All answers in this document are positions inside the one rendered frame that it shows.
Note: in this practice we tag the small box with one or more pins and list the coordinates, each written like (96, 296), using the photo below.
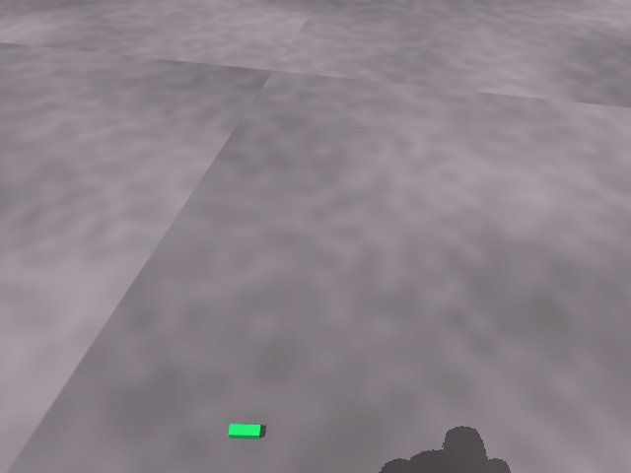
(241, 431)

